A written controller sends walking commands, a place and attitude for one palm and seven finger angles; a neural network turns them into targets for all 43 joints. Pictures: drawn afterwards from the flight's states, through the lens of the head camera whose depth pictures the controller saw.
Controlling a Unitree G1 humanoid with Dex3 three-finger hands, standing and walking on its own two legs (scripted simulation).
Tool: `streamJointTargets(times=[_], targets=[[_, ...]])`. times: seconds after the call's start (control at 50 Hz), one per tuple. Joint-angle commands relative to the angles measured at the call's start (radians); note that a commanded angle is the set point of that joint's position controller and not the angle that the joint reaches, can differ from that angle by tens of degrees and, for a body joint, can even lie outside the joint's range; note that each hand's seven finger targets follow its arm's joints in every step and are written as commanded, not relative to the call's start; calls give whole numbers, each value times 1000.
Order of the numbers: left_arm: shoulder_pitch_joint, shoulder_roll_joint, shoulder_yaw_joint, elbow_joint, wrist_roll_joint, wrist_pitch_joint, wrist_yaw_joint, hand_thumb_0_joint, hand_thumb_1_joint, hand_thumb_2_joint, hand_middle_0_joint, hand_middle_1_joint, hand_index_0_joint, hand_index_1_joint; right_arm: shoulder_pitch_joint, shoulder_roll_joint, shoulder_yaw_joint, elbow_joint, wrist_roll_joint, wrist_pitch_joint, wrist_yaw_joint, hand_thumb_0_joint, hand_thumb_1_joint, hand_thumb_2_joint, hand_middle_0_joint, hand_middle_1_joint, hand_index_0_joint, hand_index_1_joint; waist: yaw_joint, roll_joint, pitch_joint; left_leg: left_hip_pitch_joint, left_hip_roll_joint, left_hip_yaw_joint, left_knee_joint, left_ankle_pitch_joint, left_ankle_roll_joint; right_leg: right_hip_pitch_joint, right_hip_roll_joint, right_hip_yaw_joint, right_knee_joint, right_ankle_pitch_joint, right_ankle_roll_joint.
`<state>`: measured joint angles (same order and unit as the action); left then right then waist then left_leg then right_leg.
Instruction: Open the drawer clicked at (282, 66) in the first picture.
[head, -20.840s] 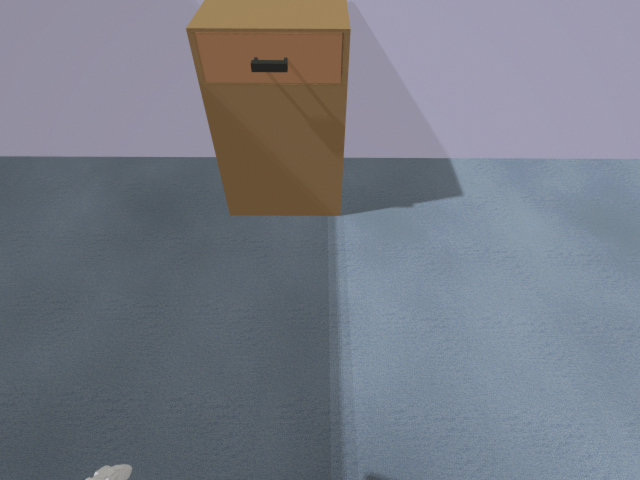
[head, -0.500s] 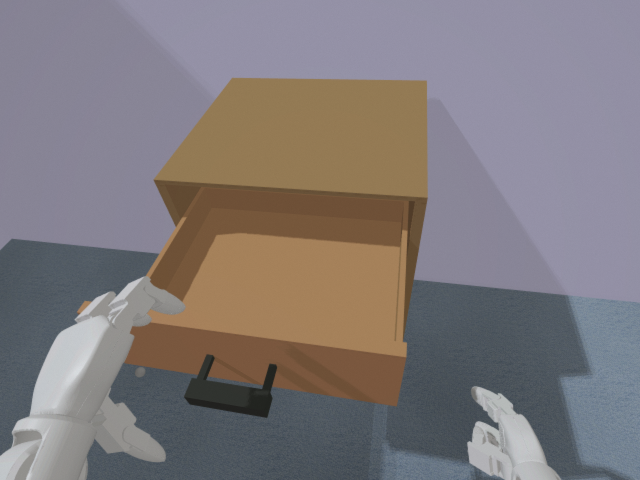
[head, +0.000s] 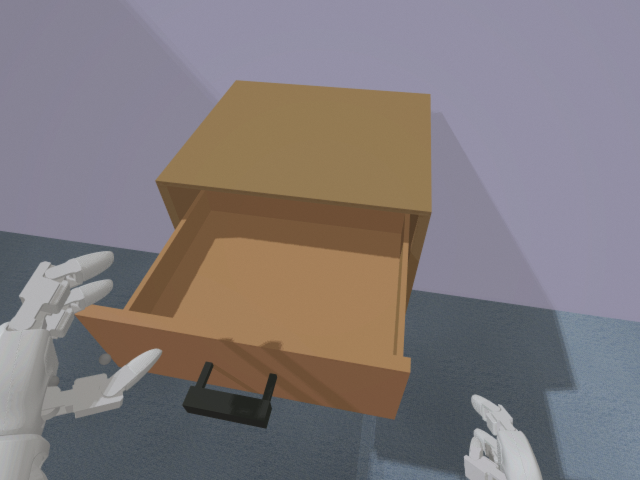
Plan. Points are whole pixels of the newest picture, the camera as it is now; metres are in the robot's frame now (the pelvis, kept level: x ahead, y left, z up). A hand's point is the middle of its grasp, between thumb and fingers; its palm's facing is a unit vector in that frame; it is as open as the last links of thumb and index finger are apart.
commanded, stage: draw the hand back to the body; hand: left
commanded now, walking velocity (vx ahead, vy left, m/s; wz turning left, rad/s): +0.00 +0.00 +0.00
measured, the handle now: (233, 390) +0.25 +0.16 -0.06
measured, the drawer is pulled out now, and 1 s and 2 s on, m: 0.29 0.29 0.29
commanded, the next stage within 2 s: step back with the hand held close in 0.44 s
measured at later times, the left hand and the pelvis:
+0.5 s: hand (109, 367) +0.17 +0.21 +0.16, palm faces +0.38 -0.83 -0.40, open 7.5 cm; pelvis +0.00 -0.03 +0.00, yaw +0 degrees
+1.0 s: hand (102, 373) +0.17 +0.22 +0.15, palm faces +0.24 -0.80 -0.55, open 7.4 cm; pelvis -0.03 -0.02 +0.00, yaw -1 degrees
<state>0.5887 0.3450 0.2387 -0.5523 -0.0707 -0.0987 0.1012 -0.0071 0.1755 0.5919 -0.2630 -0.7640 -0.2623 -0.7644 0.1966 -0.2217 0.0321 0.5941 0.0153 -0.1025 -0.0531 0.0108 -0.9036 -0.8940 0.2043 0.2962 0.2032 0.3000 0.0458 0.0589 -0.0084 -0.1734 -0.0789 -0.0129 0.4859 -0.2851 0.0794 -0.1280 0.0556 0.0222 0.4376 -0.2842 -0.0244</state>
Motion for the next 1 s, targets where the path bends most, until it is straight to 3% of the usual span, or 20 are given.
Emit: streamJointTargets(times=[0.0, 0.04, 0.1, 0.12, 0.14, 0.22, 0.32, 0.38, 0.48, 0.52, 0.54, 0.56, 0.58, 0.6, 0.62, 0.68, 0.8, 0.84, 0.9, 0.98], targets=[[-53, 145, 137, -175, -8, -63, 17, 0, 515, 735, -228, -548, -228, -548, -126, -106, -42, -160, 9, -42, -13, 0, -900, -900, 200, 300, 200, 300, 2, -15, -68, 70, 139, -66, -80, 318, -91, -41, -54, -33, -49, 196, -16], [-87, 163, 149, -206, -10, -64, 20, 0, 585, 765, -223, -502, -223, -502, -133, -108, -41, -166, 12, -41, -16, 0, -900, -900, 200, 300, 200, 300, 0, 39, -63, 70, 136, -69, -86, 278, -91, -40, -53, -24, -57, 173, -19], [-52, 166, 172, -162, -14, -64, 24, 0, 690, 810, -215, -435, -215, -435, -133, -104, -41, -157, 10, -37, -20, 0, -900, -900, 200, 300, 200, 300, 8, -4, -59, 61, 128, -60, -85, 278, -82, -32, -54, -26, -62, 191, -19], [-57, 170, 176, -167, -18, -60, 24, 0, 725, 825, -213, -413, -213, -413, -137, -102, -43, -161, 13, -35, -21, 0, -900, -900, 200, 300, 200, 300, 6, -7, -58, 61, 128, -59, -86, 273, -81, -28, -56, -22, -62, 194, -17], [-76, 166, 164, -197, -17, -65, 23, 0, 760, 840, -210, -390, -210, -390, -139, -108, -43, -162, 13, -40, -21, 0, -900, -900, 200, 300, 200, 300, 3, 27, -67, 67, 126, -58, -80, 284, -80, -25, -56, -16, -64, 202, -19], [-68, 152, 145, -170, -13, -58, 24, 0, 900, 900, -200, -300, -200, -300, -141, -105, -44, -157, 11, -40, -18, 0, -900, -900, 200, 300, 200, 300, 1, -3, -64, 75, 121, -49, -76, 287, -69, -30, -61, -15, -66, 220, -12], [-73, 160, 156, -144, -15, -58, 25, 0, 900, 900, -200, -300, -200, -300, -151, -100, -42, -152, 11, -32, -23, 0, -900, -900, 200, 300, 200, 300, 5, -23, -36, 61, 114, -41, -75, 251, -58, -32, -64, -4, -81, 212, -13], [-79, 169, 161, -159, -15, -63, 27, 0, 900, 900, -200, -300, -200, -300, -152, -97, -41, -153, 11, -36, -25, 0, -900, -900, 200, 300, 200, 300, 6, 16, -51, 71, 108, -35, -70, 239, -55, -29, -68, 5, -90, 207, -12], [-64, 156, 156, -128, -20, -63, 26, 0, 900, 900, -200, -300, -200, -300, -161, -94, -44, -151, 11, -35, -27, 0, -900, -900, 200, 300, 200, 300, 5, -22, -31, 70, 106, -26, -68, 220, -47, -38, -69, 14, -104, 202, -7], [-68, 169, 169, -134, -18, -67, 28, 0, 900, 900, -200, -300, -200, -300, -160, -95, -47, -148, 9, -36, -27, 0, -900, -900, 200, 300, 200, 300, 7, -18, -51, 78, 103, -21, -63, 237, -44, -28, -72, 17, -103, 228, -6], [-262, 323, 331, -225, -18, -130, 38, 0, 900, 900, -200, -300, -200, -300, -107, -111, -40, -199, 23, -25, -21, 0, -900, -900, 200, 300, 200, 300, -25, 52, 58, 32, 101, -66, -53, 150, -27, -124, -123, 146, -166, 247, -19], [-198, 295, 324, -166, -8, -150, 34, 0, 900, 900, -200, -300, -200, -300, -120, -101, -51, -161, 14, -23, -19, 0, -900, -900, 200, 300, 200, 300, -29, -50, 37, 38, 107, -68, -27, 134, -21, -133, -146, 180, -181, 273, -13], [-113, 218, 264, -85, -2, -153, 22, 0, 900, 900, -200, -300, -200, -300, -125, -112, -58, -154, 10, -14, -13, 0, -900, -900, 200, 300, 200, 300, -34, -125, 30, 49, 101, -64, 0, 141, -15, -140, -154, 185, -184, 301, 0], [-62, 181, 230, -57, 3, -153, 13, 0, 900, 900, -200, -300, -200, -300, -135, -115, -66, -161, 13, -6, -7, 0, -900, -900, 200, 300, 200, 300, -36, -152, 9, 52, 103, -51, 13, 151, -13, -132, -166, 189, -176, 341, 19], [-30, 153, 203, -54, 6, -156, 8, 0, 900, 900, -200, -300, -200, -300, -136, -119, -72, -164, 15, 3, 0, 0, -900, -900, 200, 300, 200, 300, -38, -129, -10, 52, 105, -39, 23, 165, -10, -126, -173, 185, -163, 380, 33], [25, 154, 197, -92, 11, -165, 10, 0, 900, 900, -200, -300, -200, -300, -142, -121, -82, -181, 20, 20, 7, 0, -900, -900, 200, 300, 200, 300, -37, -73, -88, 50, 125, -35, -2, 235, -11, -79, -168, 146, -98, 436, 43], [87, 234, 276, -203, 12, -170, 41, 0, 900, 900, -200, -300, -200, -300, -150, -112, -94, -212, 24, 48, -3, 0, -900, -900, 200, 300, 200, 300, -41, -56, -163, -12, 158, -75, -7, 342, -13, -40, -157, 117, -14, 425, 17], [96, 265, 299, -250, 13, -172, 50, 0, 900, 900, -200, -300, -200, -300, -150, -120, -97, -217, 25, 48, -8, 0, -900, -900, 200, 300, 200, 300, -44, 1, -188, -20, 171, -84, -1, 377, -15, -38, -154, 117, 13, 445, 10], [128, 250, 300, -253, 7, -168, 55, 0, 900, 900, -200, -300, -200, -300, -144, -111, -95, -226, 23, 47, -11, 0, -900, -900, 200, 300, 200, 300, -41, 10, -184, -71, 197, -122, -33, 392, -10, -35, -124, 85, 62, 363, 10], [132, 231, 292, -235, 7, -162, 59, 0, 900, 900, -200, -300, -200, -300, -133, -111, -97, -217, 15, 38, -14, 0, -900, -900, 200, 300, 200, 300, -42, 18, -158, -158, 236, -155, -81, 319, 3, -44, -98, 63, 122, 188, 14]])
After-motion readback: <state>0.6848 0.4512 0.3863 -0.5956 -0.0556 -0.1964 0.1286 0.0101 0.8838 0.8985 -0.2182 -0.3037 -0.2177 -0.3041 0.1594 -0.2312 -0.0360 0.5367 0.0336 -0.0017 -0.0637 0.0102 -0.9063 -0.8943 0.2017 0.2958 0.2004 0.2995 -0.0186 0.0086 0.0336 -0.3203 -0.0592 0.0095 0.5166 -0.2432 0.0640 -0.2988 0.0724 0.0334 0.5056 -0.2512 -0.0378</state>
